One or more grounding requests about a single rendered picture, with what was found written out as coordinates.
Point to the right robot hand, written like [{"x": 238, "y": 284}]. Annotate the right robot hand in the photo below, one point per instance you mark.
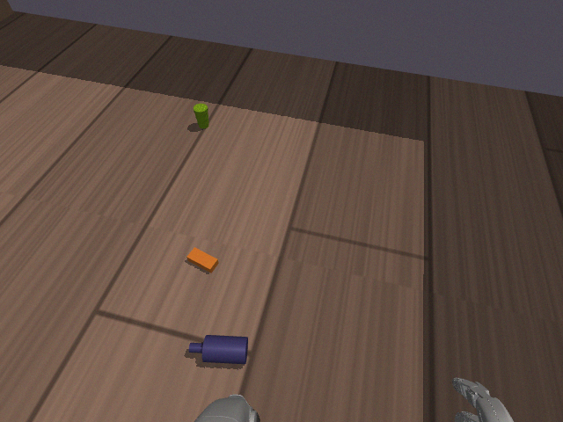
[{"x": 489, "y": 409}]

